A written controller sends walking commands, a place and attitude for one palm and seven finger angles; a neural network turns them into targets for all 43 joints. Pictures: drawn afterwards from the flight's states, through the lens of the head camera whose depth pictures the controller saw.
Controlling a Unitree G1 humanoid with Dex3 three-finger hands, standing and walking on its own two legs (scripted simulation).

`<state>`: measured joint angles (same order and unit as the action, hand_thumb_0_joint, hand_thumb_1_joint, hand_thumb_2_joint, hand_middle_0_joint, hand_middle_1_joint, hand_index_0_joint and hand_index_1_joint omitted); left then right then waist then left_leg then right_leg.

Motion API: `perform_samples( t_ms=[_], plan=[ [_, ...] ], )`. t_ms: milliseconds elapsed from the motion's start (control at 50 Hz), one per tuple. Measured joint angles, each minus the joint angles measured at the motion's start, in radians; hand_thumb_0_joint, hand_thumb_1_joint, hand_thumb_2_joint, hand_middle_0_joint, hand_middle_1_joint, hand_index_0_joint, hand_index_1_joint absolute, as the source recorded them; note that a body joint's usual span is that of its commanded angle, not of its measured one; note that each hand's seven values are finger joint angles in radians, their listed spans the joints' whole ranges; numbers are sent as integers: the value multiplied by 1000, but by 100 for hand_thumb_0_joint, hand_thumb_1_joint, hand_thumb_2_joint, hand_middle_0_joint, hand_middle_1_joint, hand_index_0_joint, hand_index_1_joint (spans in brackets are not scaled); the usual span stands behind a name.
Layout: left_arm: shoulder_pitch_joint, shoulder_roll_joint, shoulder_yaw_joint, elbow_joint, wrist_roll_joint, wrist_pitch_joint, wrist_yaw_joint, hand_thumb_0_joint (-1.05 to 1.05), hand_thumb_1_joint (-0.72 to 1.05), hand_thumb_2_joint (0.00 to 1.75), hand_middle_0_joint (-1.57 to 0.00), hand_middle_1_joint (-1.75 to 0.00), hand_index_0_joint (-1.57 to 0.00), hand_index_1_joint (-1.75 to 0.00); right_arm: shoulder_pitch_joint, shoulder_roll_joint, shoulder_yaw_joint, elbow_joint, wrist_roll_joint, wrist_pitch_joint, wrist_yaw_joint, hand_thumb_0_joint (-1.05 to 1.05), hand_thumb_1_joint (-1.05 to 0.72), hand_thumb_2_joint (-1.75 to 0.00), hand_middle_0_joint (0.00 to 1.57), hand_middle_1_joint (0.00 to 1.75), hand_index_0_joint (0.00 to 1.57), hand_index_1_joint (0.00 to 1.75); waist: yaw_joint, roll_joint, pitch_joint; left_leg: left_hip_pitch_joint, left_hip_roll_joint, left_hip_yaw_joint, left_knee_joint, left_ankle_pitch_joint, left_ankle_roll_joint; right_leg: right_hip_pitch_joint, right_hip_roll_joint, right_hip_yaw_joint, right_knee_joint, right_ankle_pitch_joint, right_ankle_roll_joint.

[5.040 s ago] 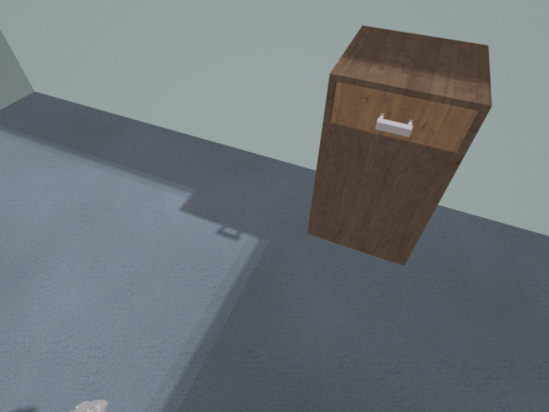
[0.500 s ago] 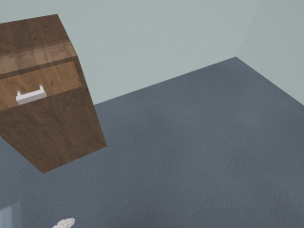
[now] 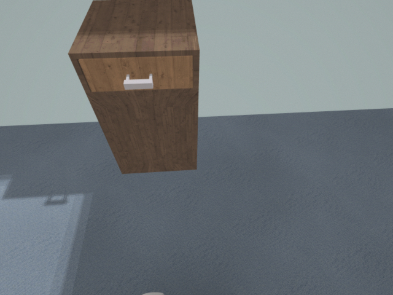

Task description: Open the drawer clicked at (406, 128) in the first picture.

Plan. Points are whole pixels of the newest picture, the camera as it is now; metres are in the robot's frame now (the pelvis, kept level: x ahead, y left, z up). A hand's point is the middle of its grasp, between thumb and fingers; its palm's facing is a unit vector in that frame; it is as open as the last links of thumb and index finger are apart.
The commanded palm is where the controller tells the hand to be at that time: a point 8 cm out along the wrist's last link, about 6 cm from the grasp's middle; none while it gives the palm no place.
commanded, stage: turn to face it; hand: left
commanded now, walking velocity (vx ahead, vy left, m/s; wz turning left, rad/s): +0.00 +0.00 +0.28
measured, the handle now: (139, 80) +0.80 +0.28 -0.08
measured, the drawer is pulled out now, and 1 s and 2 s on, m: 0.00 0.00 0.00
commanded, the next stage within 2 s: take the last steps up to it in 0.24 s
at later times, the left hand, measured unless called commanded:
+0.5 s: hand out of the picture +0.05 +0.21 -0.16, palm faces +0.15 -0.96 -0.24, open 7.4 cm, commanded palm none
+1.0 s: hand out of the picture +0.03 +0.24 -0.17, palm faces +0.18 -0.97 -0.12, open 7.4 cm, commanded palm none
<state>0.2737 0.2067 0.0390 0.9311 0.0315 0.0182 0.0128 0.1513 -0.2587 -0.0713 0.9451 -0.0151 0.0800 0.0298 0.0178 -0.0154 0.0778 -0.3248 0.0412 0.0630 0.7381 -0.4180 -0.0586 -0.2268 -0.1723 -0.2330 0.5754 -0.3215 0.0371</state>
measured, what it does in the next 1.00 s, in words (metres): walks ahead: left foot, then right foot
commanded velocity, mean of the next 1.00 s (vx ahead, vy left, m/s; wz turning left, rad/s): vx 0.20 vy -0.04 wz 0.08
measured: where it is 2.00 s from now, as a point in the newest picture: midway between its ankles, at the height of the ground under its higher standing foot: (195, 265)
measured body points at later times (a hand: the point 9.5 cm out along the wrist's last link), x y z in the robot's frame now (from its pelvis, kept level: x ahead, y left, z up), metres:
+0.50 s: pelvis +0.00 +0.01 +0.00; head +0.00 -0.01 +0.45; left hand +0.04 +0.26 -0.14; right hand +0.08 -0.22 -0.16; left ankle -0.02 +0.12 -0.72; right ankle +0.01 -0.10 -0.73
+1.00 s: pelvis +0.10 +0.08 +0.01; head +0.10 +0.11 +0.46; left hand +0.02 +0.30 -0.16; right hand +0.12 -0.13 -0.14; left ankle +0.08 +0.18 -0.73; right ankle +0.08 -0.05 -0.65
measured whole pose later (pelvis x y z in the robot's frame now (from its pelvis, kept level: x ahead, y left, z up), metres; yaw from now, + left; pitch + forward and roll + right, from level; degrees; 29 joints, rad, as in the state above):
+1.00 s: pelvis +0.10 +0.08 +0.01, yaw +8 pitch -1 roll -1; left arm 0.37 0.16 0.05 1.15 0.03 0.01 -0.02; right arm 0.33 -0.11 -0.04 1.08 -0.03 -0.06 -0.02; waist -0.01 -0.03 0.01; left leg -0.19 0.06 0.18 0.46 -0.26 0.03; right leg -0.44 -0.09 -0.08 1.11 -0.33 -0.01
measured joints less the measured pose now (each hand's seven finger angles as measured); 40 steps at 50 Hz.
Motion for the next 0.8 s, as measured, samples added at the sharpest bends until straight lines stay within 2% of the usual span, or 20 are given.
perform_samples(
  t_ms=[20, 40, 60, 100, 140, 200, 340, 400, 440, 460, 520, 580, 620, 720, 800],
  plan=[
    [8, 9, 4, 6, -3, 4, 0, 0, 90, 90, -21, -30, -20, -30, -8, 2, 4, -8, 0, -9, 0, 1, -91, -90, 20, 30, 20, 30, 3, -4, -1, 37, -3, 12, -83, 53, 7, -11, -8, -8, 25, -12, 10],
    [18, 18, 10, 10, -7, 8, -1, 0, 90, 90, -21, -30, -20, -30, -15, 3, 8, -16, -1, -21, 0, 1, -91, -90, 20, 30, 20, 30, 5, -7, -4, 62, -4, 16, -146, 123, 29, -31, -16, -11, 65, -28, 19],
    [18, 34, 16, 19, -10, 17, 0, 0, 90, 90, -21, -30, -20, -30, -28, 13, 10, -19, -2, -31, -1, 1, -91, -90, 20, 30, 20, 30, 12, -26, 2, 55, -16, 21, -134, 122, 52, -62, -23, 17, 132, -92, 29],
    [16, 55, 24, 39, -11, 41, 7, 0, 90, 90, -21, -30, -20, -30, -44, 32, 21, -26, -3, -47, -6, 1, -91, -90, 20, 30, 20, 30, 21, -42, 7, 52, -20, 24, -113, 82, 79, -128, 7, 92, 300, -203, 32],
    [7, 65, 29, 59, -13, 52, 7, 0, 90, 90, -20, -30, -20, -30, -46, 46, 29, -30, -5, -56, -17, 0, -91, -90, 20, 30, 20, 30, 16, -37, 3, 64, -20, 11, -138, 80, 89, -177, 40, 132, 425, -202, 33],
    [-13, 66, 30, 61, -15, 47, 1, 1, 91, 90, -20, -30, -20, -30, -43, 59, 39, -23, -6, -60, -28, 0, -91, -90, 20, 30, 20, 30, 12, -25, 2, 91, -28, -9, -202, 120, 91, -206, 64, 158, 473, -151, 38],
    [-64, 30, 14, 36, -19, 35, 1, 0, 91, 90, -20, -30, -20, -30, -10, 73, 41, 8, -9, -51, -29, 0, -91, -90, 21, 30, 20, 30, -8, 10, -12, 118, -49, -45, -262, 163, 97, -151, 98, 177, 292, -131, 41],
    [-80, 9, 5, 31, -21, 20, 2, 0, 91, 90, -20, -30, -20, -30, 11, 73, 38, 28, -11, -46, -29, 0, -91, -90, 21, 30, 20, 30, -20, 25, -21, 112, -56, -54, -246, 158, 89, -89, 116, 174, 156, -91, 31],
    [-75, -2, -2, 31, -17, 1, -1, 0, 91, 90, -20, -30, -20, -30, 34, 73, 35, 43, -9, -45, -29, 0, -91, -90, 21, 30, 20, 30, -22, 28, -38, 100, -64, -56, -213, 139, 80, -19, 122, 165, 11, -26, 23],
    [-69, -9, -5, 34, -11, -11, -1, 0, 91, 90, -20, -30, -20, -30, 48, 71, 34, 50, -6, -46, -28, 0, -91, -90, 21, 30, 20, 30, -22, 32, -47, 83, -64, -55, -175, 114, 76, 0, 125, 165, -35, 2, 6],
    [-42, -45, -15, 45, -4, -30, -5, 0, 91, 90, -20, -30, -20, -30, 88, 58, 24, 78, -9, -29, -21, 0, -91, -90, 21, 30, 20, 30, -22, 67, -65, 4, -53, -70, 40, -32, 70, 20, 136, 134, -33, 16, -42],
    [15, -65, -13, 67, -4, -44, 1, 0, 91, 90, -20, -30, -20, -30, 115, 54, 13, 101, -16, -25, -7, 1, -91, -90, 20, 30, 20, 30, -17, 60, -83, -80, -29, -49, 220, 23, 65, 67, 133, 127, -104, 38, -47],
    [50, -69, -12, 93, -4, -48, 1, 0, 92, 90, -20, -30, -20, -30, 131, 54, 6, 108, -18, -31, -4, 1, -91, -90, 20, 30, 20, 30, -22, 55, -88, -114, -3, -34, 254, 72, 56, 97, 130, 119, -146, 51, -42],
    [120, -75, -10, 156, 1, -54, -2, 0, 91, 90, -20, -30, -20, -30, 148, 61, 0, 121, -16, -39, -2, 1, -91, -90, 20, 30, 20, 30, -16, 34, -84, -118, 49, 3, 128, 98, 44, 142, 120, 100, -190, 44, -27],
    [162, -74, -4, 198, -1, -49, -7, 0, 91, 90, -20, -30, -20, -30, 139, 74, 7, 122, -13, -64, -3, 1, -91, -90, 20, 30, 20, 30, 2, 13, -69, -46, 54, 37, -74, 117, 51, 149, 105, 96, -145, -7, -2]
  ],
)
